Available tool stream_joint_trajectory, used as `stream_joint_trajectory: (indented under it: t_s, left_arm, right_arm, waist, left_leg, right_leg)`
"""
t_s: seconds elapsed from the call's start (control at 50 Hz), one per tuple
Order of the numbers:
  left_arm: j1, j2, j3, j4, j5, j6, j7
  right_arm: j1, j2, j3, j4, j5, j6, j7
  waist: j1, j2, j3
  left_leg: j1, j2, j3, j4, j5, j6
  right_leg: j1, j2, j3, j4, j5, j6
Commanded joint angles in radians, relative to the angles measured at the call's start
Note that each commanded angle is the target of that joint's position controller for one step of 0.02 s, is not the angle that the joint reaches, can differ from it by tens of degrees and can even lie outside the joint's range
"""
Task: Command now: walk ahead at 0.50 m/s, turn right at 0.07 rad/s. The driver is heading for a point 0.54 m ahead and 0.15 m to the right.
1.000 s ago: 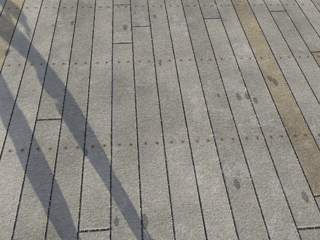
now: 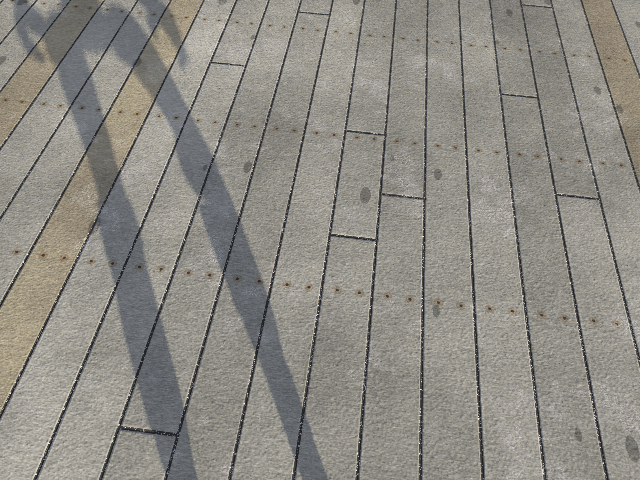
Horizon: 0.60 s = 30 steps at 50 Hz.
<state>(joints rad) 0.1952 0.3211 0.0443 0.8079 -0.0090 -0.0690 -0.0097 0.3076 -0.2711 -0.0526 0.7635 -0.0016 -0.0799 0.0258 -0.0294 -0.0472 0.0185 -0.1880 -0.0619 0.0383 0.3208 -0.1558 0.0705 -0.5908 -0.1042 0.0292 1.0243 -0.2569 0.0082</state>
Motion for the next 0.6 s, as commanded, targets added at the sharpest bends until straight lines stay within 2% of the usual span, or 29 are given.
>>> stream_joint_trajectory:
  t_s: [0.02,0.08,0.12,0.18,0.22,0.24,0.26,0.28,0.3,0.32,0.34,0.36,0.38,0.4,0.42,0.44,0.46,0.5,0.54,0.56,0.6]
  left_arm:
    - [0.007,0.034,0.005,-0.048,0.004,0.005,-0.001]
    - [-0.080,0.021,-0.002,-0.065,-0.004,-0.001,-0.013]
    - [-0.143,0.017,-0.005,-0.088,-0.009,-0.004,-0.021]
    - [-0.213,0.022,-0.004,-0.127,-0.013,-0.004,-0.035]
    - [-0.237,0.026,-0.003,-0.150,-0.011,-0.004,-0.048]
    - [-0.234,0.031,0.000,-0.158,-0.009,-0.004,-0.054]
    - [-0.210,0.044,0.007,-0.162,-0.007,-0.004,-0.057]
    - [-0.148,0.068,0.021,-0.155,-0.005,-0.001,-0.058]
    - [-0.011,0.108,0.047,-0.123,-0.006,0.001,-0.053]
    - [0.160,0.181,0.081,-0.088,-0.010,0.008,-0.039]
    - [0.215,0.289,0.106,-0.086,-0.018,0.012,-0.031]
    - [0.234,0.207,0.081,-0.099,-0.021,0.009,-0.028]
    - [0.200,0.163,0.067,-0.100,-0.010,0.005,-0.025]
    - [0.146,0.145,0.063,-0.111,-0.008,0.002,-0.021]
    - [0.086,0.120,0.055,-0.124,-0.005,0.003,-0.020]
    - [0.048,0.097,0.047,-0.140,0.005,0.002,-0.016]
    - [0.029,0.092,0.046,-0.152,0.008,0.004,-0.014]
    - [0.029,0.105,0.052,-0.155,0.002,0.001,-0.005]
    - [0.050,0.133,0.062,-0.148,-0.003,0.002,0.009]
    - [0.062,0.139,0.064,-0.144,-0.007,0.004,0.014]
    - [0.081,0.136,0.064,-0.131,-0.006,0.014,0.023]
  right_arm:
    - [-0.055,-0.147,-0.037,-0.054,-0.002,-0.027,-0.010]
    - [-0.030,-0.163,-0.038,-0.027,-0.004,-0.027,-0.018]
    - [0.006,-0.176,-0.042,-0.002,-0.002,-0.026,-0.022]
    - [0.046,-0.181,-0.045,0.034,0.005,-0.013,-0.025]
    - [0.053,-0.185,-0.049,0.049,0.010,0.002,-0.029]
    - [0.049,-0.190,-0.051,0.051,0.012,0.010,-0.033]
    - [0.035,-0.203,-0.054,0.048,0.012,0.018,-0.038]
    - [0.024,-0.217,-0.057,0.043,0.011,0.027,-0.045]
    - [0.011,-0.214,-0.055,0.035,0.010,0.038,-0.054]
    - [0.022,-0.196,-0.044,0.012,-0.002,0.037,-0.065]
    - [0.121,-0.066,0.002,-0.034,-0.028,0.010,-0.046]
    - [0.055,-0.115,-0.003,-0.027,-0.008,-0.029,-0.030]
    - [-0.038,-0.169,-0.018,-0.060,0.031,-0.054,-0.017]
    - [-0.084,-0.159,-0.012,-0.075,0.031,-0.067,-0.018]
    - [-0.105,-0.158,-0.016,-0.076,0.008,-0.069,-0.025]
    - [-0.095,-0.164,-0.024,-0.077,-0.005,-0.060,-0.030]
    - [-0.082,-0.156,-0.025,-0.079,-0.011,-0.048,-0.029]
    - [-0.068,-0.128,-0.020,-0.081,-0.015,-0.028,-0.031]
    - [-0.131,-0.104,-0.011,-0.103,-0.017,-0.019,-0.034]
    - [-0.173,-0.092,-0.006,-0.113,-0.017,-0.020,-0.033]
    - [-0.237,-0.074,0.002,-0.123,-0.017,-0.026,-0.026]
  waist:
    - [0.033,0.102,-0.002]
    - [-0.002,0.096,0.022]
    - [-0.030,0.090,0.037]
    - [-0.053,0.082,0.058]
    - [-0.052,0.087,0.061]
    - [-0.043,0.096,0.053]
    - [-0.022,0.113,0.028]
    - [0.015,0.133,-0.023]
    - [0.089,0.121,-0.102]
    - [0.158,0.059,-0.206]
    - [0.092,-0.197,-0.319]
    - [0.139,-0.130,-0.409]
    - [0.153,-0.088,-0.275]
    - [0.125,-0.007,-0.186]
    - [0.087,0.043,-0.112]
    - [0.050,0.020,-0.091]
    - [0.028,0.004,-0.079]
    - [0.010,-0.002,-0.063]
    - [0.024,-0.002,-0.034]
    - [0.039,-0.005,-0.025]
    - [0.066,-0.025,-0.015]
  left_leg:
    - [0.032,0.276,-0.189,-0.202,0.175,0.179]
    - [0.036,0.252,-0.085,-0.217,0.180,0.137]
    - [0.070,0.266,-0.047,-0.222,0.168,0.125]
    - [0.189,0.304,-0.016,-0.193,0.186,0.110]
    - [0.270,0.327,0.001,-0.144,0.263,0.093]
    - [0.298,0.333,0.014,-0.105,0.359,0.082]
    - [0.314,0.330,0.033,-0.041,0.533,0.067]
    - [0.317,0.321,0.056,0.064,0.726,0.050]
    - [0.270,0.287,0.099,0.249,0.825,0.020]
    - [0.063,0.250,0.113,0.517,0.650,-0.020]
    - [-0.408,0.057,0.087,0.903,-0.114,-0.097]
    - [-0.553,0.014,-0.117,1.036,-0.409,-0.089]
    - [-0.633,0.071,-0.147,1.044,-0.339,-0.067]
    - [-0.617,0.114,-0.134,0.975,-0.260,-0.056]
    - [-0.569,0.143,-0.125,0.882,-0.215,-0.062]
    - [-0.492,0.165,-0.130,0.828,-0.184,-0.070]
    - [-0.450,0.167,-0.129,0.794,-0.174,-0.082]
    - [-0.419,0.163,-0.108,0.712,-0.147,-0.113]
    - [-0.417,0.148,-0.092,0.580,-0.040,-0.138]
    - [-0.397,0.137,-0.091,0.496,0.041,-0.143]
    - [-0.321,0.096,-0.069,0.334,0.191,-0.144]
  right_leg:
    - [-0.077,-0.040,0.033,-0.121,0.156,0.019]
    - [-0.041,-0.013,0.016,-0.293,0.328,0.007]
    - [-0.030,0.006,0.006,-0.362,0.374,-0.003]
    - [-0.078,0.021,0.009,-0.425,0.343,-0.030]
    - [-0.101,0.033,-0.009,-0.449,0.260,-0.054]
    - [-0.087,0.046,-0.030,-0.455,0.209,-0.068]
    - [-0.033,0.074,-0.062,-0.456,0.155,-0.085]
    - [0.065,0.113,-0.099,-0.453,0.113,-0.103]
    - [0.254,0.156,-0.122,-0.491,0.141,-0.132]
    - [0.556,0.085,0.024,-0.489,0.180,-0.186]
    - [0.946,-0.173,0.559,-0.544,0.029,-0.380]
    - [1.029,-0.229,0.795,-0.691,-0.061,-0.410]
    - [0.942,-0.198,0.645,-0.711,-0.019,-0.359]
    - [0.803,-0.155,0.525,-0.714,0.059,-0.328]
    - [0.657,-0.121,0.438,-0.731,0.166,-0.308]
    - [0.555,-0.095,0.386,-0.753,0.254,-0.302]
    - [0.495,-0.077,0.369,-0.776,0.290,-0.307]
    - [0.406,-0.060,0.314,-0.800,0.350,-0.315]
    - [0.349,-0.032,0.263,-0.813,0.356,-0.299]
    - [0.328,-0.008,0.238,-0.810,0.328,-0.278]
    - [0.296,0.033,0.173,-0.774,0.409,-0.233]
